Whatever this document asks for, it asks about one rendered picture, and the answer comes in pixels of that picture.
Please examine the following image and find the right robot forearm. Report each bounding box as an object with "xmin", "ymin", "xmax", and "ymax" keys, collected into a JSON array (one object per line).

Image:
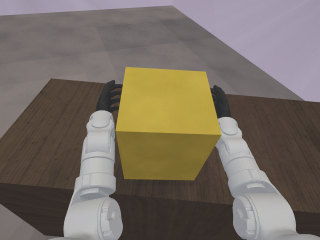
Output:
[{"xmin": 215, "ymin": 117, "xmax": 296, "ymax": 229}]

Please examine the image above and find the carton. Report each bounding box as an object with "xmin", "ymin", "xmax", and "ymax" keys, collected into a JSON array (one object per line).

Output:
[{"xmin": 115, "ymin": 67, "xmax": 222, "ymax": 181}]

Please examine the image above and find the robot right hand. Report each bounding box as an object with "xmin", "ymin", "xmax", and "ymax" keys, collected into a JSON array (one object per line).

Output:
[{"xmin": 210, "ymin": 85, "xmax": 232, "ymax": 119}]

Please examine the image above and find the pedestal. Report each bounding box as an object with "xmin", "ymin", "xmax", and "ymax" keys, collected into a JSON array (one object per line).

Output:
[{"xmin": 0, "ymin": 78, "xmax": 320, "ymax": 240}]

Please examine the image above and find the robot left hand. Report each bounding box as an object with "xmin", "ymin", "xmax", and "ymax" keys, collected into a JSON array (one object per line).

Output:
[{"xmin": 95, "ymin": 80, "xmax": 123, "ymax": 113}]

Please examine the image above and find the robot right upper arm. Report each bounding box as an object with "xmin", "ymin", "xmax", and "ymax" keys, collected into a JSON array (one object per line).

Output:
[{"xmin": 232, "ymin": 193, "xmax": 320, "ymax": 240}]

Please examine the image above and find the robot left upper arm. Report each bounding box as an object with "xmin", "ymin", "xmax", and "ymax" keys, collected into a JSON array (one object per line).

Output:
[{"xmin": 48, "ymin": 197, "xmax": 123, "ymax": 240}]

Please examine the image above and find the left robot forearm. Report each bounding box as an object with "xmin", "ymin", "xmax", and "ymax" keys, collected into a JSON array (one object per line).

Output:
[{"xmin": 63, "ymin": 110, "xmax": 116, "ymax": 237}]

